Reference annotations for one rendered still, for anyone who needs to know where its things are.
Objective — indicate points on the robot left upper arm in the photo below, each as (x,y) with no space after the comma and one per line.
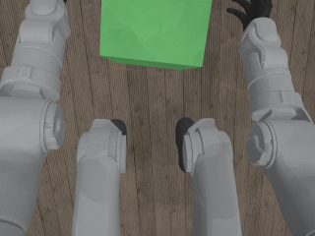
(29,129)

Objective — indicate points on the robot left forearm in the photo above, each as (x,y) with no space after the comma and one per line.
(39,52)

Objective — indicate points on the robot right upper arm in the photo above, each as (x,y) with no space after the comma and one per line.
(285,150)

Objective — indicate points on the carton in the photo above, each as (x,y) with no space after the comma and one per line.
(169,34)

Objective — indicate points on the right robot hand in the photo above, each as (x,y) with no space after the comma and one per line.
(255,9)

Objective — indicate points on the robot left shin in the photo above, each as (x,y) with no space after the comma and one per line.
(84,138)

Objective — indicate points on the robot right forearm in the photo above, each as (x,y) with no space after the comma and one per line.
(272,95)

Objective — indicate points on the robot left thigh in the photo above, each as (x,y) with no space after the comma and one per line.
(96,202)

